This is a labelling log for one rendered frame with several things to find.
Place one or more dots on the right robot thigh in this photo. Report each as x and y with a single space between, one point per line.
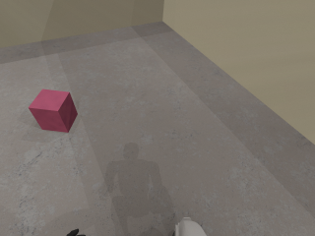
188 228

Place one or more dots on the carton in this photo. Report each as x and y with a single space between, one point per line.
54 110

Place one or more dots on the robot right shin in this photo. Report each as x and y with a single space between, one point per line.
186 219

